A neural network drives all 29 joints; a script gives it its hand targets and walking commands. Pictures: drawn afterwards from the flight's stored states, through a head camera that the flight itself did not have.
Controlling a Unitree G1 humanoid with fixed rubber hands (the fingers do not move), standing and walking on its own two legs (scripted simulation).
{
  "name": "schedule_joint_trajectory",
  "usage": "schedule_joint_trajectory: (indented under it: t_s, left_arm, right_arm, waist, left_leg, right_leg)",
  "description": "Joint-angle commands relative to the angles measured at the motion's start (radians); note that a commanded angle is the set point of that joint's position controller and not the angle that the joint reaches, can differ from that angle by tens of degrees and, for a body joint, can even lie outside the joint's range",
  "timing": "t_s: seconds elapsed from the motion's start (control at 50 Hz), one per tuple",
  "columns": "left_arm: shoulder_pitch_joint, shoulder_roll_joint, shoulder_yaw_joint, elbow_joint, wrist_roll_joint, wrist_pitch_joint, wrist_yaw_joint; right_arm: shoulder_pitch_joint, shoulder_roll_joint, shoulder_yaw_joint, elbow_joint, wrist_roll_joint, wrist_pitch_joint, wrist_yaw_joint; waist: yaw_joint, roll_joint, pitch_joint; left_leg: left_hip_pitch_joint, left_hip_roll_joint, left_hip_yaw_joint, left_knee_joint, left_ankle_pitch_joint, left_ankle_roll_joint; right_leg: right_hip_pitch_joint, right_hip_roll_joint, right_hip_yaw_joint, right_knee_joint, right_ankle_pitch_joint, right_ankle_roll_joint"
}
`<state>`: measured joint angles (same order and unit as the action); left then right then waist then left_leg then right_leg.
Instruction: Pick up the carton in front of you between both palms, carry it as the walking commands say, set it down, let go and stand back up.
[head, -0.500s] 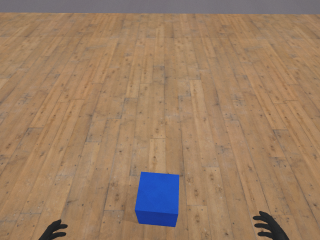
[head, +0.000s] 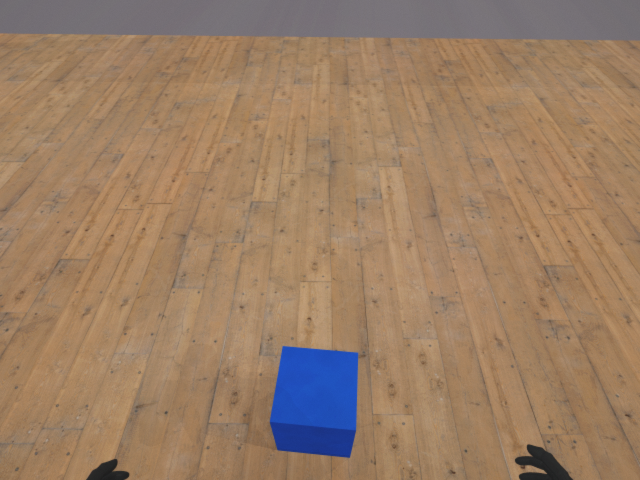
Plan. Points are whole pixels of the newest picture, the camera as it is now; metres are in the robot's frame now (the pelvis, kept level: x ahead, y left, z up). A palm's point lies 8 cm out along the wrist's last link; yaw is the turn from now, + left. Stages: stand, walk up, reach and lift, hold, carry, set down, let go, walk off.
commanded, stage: stand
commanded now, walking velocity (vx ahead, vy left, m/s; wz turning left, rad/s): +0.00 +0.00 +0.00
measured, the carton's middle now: (316, 402) +0.45 +0.01 -0.65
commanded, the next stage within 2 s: none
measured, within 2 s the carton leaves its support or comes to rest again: neither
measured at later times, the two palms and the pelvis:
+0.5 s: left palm out of the picture +0.08 +0.31 -0.10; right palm out of the picture +0.08 -0.30 -0.10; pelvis -0.02 +0.00 +0.00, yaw +0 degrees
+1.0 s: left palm out of the picture +0.07 +0.31 -0.10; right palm out of the picture +0.07 -0.30 -0.10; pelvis -0.02 +0.00 +0.01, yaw +0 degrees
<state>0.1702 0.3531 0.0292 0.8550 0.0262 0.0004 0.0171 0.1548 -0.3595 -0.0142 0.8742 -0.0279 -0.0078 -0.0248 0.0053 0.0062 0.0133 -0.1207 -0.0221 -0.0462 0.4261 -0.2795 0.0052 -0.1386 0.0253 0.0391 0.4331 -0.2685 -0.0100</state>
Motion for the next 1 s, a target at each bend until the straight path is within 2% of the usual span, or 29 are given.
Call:
schedule_joint_trajectory:
  t_s: [0.0, 0.44, 0.98]
  left_arm:
    - [-0.034, 0.161, 0.034, -0.037, -0.001, -0.013, 0.003]
    - [-0.059, 0.185, 0.022, 0.071, -0.006, -0.018, -0.003]
    - [-0.077, 0.201, 0.011, 0.129, -0.011, -0.02, -0.004]
  right_arm:
    - [-0.039, -0.157, -0.032, -0.038, 0.0, -0.013, -0.003]
    - [-0.058, -0.179, -0.02, 0.062, 0.007, -0.017, 0.003]
    - [-0.071, -0.195, -0.015, 0.117, 0.013, -0.018, 0.007]
  waist:
    - [0.0, -0.005, -0.029]
    - [0.0, -0.005, -0.012]
    - [-0.001, -0.004, -0.015]
  left_leg:
    - [-0.01, 0.109, -0.087, -0.064, 0.245, 0.012]
    - [-0.008, 0.12, -0.094, -0.118, 0.193, 0.017]
    - [0.009, 0.129, -0.093, -0.139, 0.209, 0.022]
  right_leg:
    - [0.01, -0.112, 0.095, -0.064, 0.245, -0.008]
    - [0.025, -0.122, 0.107, -0.119, 0.201, -0.01]
    - [0.035, -0.129, 0.107, -0.136, 0.216, -0.011]
